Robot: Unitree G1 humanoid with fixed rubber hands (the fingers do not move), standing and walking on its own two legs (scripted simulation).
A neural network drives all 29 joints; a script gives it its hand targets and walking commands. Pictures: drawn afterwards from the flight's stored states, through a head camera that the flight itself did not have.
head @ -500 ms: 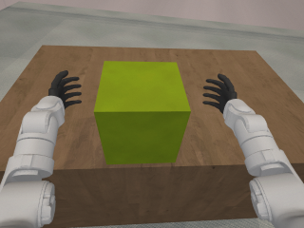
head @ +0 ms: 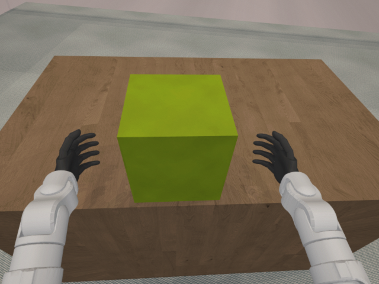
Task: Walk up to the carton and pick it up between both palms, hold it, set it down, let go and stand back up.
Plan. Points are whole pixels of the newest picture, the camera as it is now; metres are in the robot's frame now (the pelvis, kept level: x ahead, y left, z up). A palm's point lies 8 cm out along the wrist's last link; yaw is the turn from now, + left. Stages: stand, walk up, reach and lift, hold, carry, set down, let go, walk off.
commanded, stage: set down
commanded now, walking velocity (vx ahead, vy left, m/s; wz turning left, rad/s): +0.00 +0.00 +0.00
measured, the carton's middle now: (176, 139) +0.46 +0.05 +0.06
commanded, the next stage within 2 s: let go in 1.70 s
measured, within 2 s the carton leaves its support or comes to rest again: neither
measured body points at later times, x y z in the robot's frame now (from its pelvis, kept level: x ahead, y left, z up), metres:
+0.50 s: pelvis +0.01 +0.01 +0.00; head +0.03 +0.01 +0.45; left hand +0.28 +0.24 +0.05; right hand +0.30 -0.19 +0.05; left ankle +0.03 +0.13 -0.75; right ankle +0.01 -0.10 -0.75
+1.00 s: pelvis +0.03 +0.01 +0.00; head +0.04 +0.01 +0.45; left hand +0.23 +0.24 +0.00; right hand +0.24 -0.20 +0.00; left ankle +0.03 +0.13 -0.75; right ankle +0.01 -0.10 -0.75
